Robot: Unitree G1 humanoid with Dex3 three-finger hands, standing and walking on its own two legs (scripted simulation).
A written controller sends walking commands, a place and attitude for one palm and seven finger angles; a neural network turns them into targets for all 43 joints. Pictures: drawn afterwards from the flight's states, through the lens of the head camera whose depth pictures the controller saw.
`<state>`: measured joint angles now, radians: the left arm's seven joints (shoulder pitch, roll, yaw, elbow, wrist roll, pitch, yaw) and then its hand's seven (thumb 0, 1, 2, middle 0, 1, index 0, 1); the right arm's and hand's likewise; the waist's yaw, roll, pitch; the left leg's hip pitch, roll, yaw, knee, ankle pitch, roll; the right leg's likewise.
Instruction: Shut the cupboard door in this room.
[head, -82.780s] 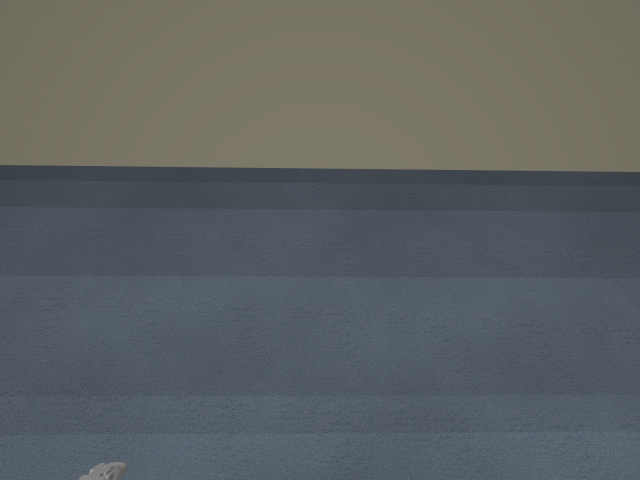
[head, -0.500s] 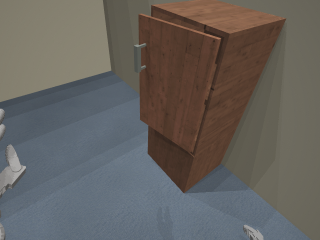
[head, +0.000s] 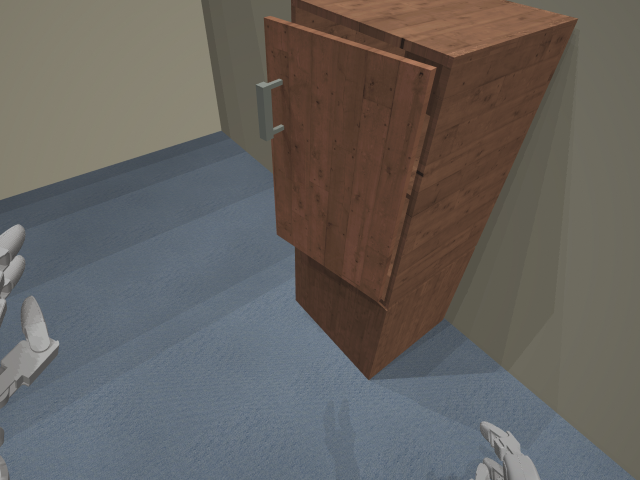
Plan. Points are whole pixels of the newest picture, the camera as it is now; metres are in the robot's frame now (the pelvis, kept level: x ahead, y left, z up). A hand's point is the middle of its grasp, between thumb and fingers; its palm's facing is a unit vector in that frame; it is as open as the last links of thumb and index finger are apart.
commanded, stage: let the arm hang, fingers relaxed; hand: left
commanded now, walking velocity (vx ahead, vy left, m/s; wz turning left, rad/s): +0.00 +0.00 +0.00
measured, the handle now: (272, 109) +0.82 +0.16 +0.09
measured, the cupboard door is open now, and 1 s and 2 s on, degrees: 10 10 10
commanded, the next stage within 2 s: look to check the result in 1.12 s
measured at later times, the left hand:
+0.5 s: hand out of the picture -0.09 +0.18 -0.18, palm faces +0.06 -0.98 -0.19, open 7.1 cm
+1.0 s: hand out of the picture -0.07 +0.14 -0.18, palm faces +0.07 -0.99 -0.12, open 7.4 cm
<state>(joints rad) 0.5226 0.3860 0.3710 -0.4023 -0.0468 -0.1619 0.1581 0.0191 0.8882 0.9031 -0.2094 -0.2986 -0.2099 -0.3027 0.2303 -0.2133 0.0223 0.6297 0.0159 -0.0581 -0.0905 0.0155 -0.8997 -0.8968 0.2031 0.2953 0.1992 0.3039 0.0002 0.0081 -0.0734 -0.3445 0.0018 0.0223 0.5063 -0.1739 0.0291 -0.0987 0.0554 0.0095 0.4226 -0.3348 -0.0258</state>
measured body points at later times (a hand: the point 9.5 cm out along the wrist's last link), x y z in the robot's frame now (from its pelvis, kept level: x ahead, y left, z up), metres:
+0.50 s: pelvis -0.02 +0.00 +0.00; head -0.01 +0.02 +0.45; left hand -0.09 +0.23 -0.16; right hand -0.03 -0.24 -0.15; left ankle +0.06 +0.10 -0.74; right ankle -0.07 -0.11 -0.74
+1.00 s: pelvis -0.02 +0.00 +0.00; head -0.04 +0.01 +0.45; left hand -0.07 +0.20 -0.16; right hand -0.04 -0.21 -0.16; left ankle +0.06 +0.10 -0.74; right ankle -0.07 -0.11 -0.74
